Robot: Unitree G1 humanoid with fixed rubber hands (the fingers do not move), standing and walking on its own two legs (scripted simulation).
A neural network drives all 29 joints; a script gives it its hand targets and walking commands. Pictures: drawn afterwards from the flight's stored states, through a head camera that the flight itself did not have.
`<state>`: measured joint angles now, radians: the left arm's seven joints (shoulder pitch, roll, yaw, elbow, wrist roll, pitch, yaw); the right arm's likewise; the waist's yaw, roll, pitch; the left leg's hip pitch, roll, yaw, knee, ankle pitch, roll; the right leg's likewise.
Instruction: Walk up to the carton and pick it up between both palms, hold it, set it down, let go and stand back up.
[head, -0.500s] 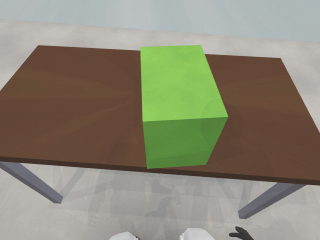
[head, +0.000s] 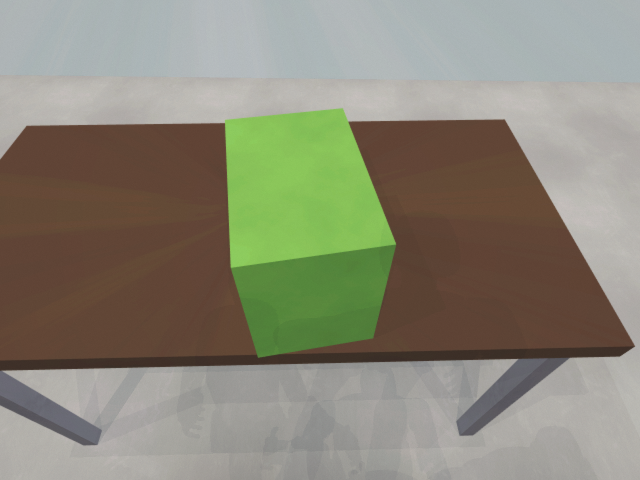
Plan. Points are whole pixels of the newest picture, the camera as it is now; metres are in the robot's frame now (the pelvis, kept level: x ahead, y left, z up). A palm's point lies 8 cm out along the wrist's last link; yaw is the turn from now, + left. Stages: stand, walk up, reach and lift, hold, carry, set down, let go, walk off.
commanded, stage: walk up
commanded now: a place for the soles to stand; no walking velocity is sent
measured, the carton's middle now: (300, 231) +0.45 +0.02 +0.03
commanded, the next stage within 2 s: reach and lift in 1.66 s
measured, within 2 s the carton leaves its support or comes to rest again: neither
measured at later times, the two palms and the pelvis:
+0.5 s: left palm out of the picture +0.03 +0.26 -0.14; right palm out of the picture +0.05 -0.25 -0.14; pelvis +0.01 +0.00 +0.00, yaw +0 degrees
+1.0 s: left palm out of the picture +0.04 +0.20 -0.14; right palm out of the picture +0.00 -0.30 -0.14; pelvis -0.02 -0.04 -0.01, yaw +3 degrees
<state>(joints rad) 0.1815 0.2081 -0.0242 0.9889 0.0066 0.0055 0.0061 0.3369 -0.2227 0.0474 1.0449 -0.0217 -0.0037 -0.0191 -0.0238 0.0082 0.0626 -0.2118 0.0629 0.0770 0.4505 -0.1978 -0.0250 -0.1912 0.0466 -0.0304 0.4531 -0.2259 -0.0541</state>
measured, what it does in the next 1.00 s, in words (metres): steps on the spot: left foot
